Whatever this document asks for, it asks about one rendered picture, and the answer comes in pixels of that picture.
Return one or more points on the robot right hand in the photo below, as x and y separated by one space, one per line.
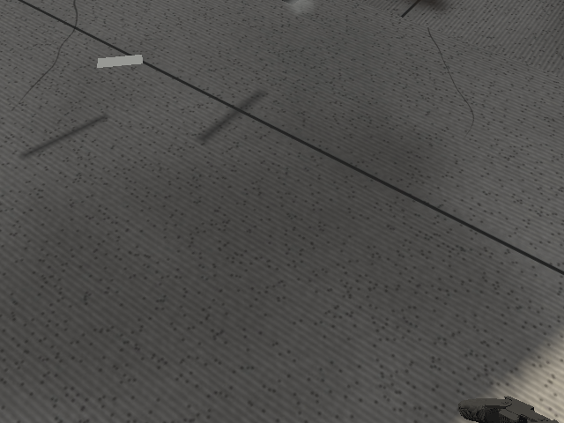
493 410

